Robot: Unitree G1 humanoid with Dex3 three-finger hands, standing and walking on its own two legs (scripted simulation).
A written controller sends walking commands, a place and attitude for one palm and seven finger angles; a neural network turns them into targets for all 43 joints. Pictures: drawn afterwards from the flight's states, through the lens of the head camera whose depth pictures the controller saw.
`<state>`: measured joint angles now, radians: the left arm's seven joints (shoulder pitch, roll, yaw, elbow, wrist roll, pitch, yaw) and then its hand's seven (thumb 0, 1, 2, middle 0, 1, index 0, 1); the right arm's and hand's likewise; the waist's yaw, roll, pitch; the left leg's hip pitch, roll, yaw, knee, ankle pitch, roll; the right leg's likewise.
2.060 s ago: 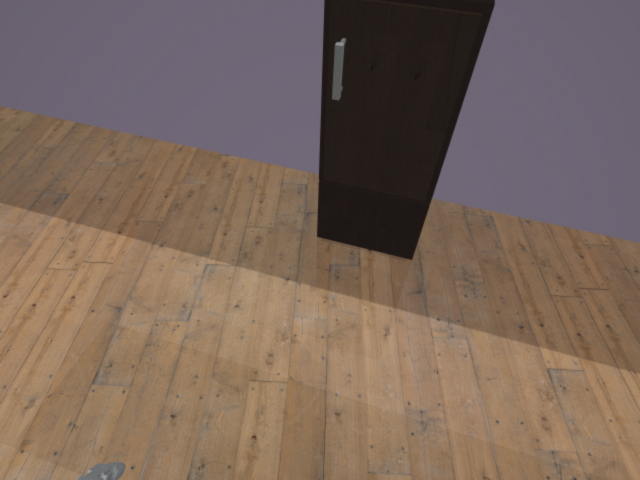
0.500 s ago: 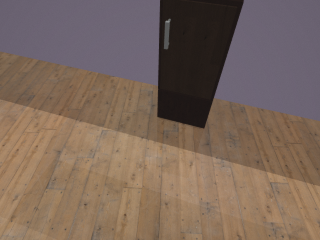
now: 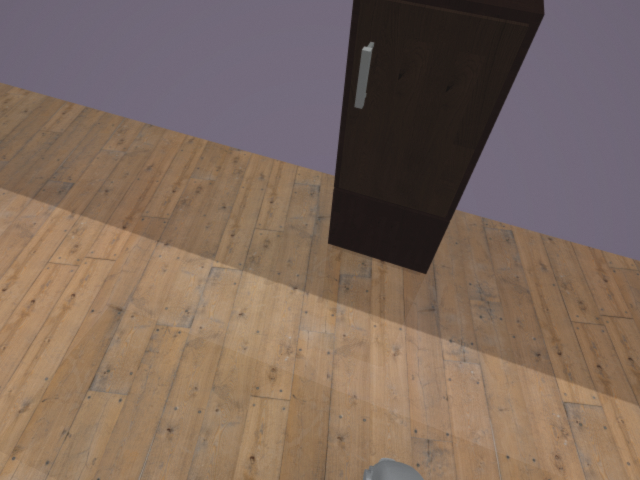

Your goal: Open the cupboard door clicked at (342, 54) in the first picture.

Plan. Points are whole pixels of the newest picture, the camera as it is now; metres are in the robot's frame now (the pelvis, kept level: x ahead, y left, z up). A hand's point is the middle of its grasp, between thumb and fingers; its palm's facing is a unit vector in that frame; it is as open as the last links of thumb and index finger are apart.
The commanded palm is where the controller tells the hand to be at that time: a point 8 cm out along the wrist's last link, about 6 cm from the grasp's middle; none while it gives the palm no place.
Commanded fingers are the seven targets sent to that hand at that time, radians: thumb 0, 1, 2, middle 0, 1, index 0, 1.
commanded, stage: walk to a spot facing it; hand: left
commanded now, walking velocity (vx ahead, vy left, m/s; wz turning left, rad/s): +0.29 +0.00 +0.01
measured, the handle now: (365, 75) +1.03 -0.09 -0.01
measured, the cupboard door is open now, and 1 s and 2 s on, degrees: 0 0 0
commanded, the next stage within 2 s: turn to face it in 0.08 s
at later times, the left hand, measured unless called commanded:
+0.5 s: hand (221, 451) +0.20 +0.15 -0.19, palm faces +0.02 -0.98 -0.18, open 7.2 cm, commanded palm none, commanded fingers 0.00 0.90 0.90 -0.20 -0.30 -0.20 -0.30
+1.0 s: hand (254, 370) +0.31 +0.11 -0.17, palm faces -0.22 -0.94 -0.25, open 7.3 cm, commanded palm none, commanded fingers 0.00 0.90 0.90 -0.20 -0.30 -0.20 -0.30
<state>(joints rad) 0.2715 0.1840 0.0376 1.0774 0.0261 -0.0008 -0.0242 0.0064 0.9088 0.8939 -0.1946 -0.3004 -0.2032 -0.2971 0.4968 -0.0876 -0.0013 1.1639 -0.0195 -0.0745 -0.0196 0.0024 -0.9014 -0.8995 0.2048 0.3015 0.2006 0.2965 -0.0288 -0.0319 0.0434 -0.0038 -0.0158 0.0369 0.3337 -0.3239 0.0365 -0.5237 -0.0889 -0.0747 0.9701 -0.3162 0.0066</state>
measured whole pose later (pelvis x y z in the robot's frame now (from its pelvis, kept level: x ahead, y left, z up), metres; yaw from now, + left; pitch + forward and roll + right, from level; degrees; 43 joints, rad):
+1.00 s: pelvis +0.20 -0.06 -0.01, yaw -15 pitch +0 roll +0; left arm 0.20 0.17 0.06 0.98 0.03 0.00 0.01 0.00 0.91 0.89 -0.19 -0.30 -0.20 -0.30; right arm 0.23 -0.22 -0.06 1.04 -0.02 0.05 -0.02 0.00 -0.91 -0.90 0.20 0.30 0.20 0.30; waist -0.01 0.05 0.07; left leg -0.37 0.11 0.11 0.92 -0.51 -0.04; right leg -0.28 -0.01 -0.09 0.59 -0.31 -0.03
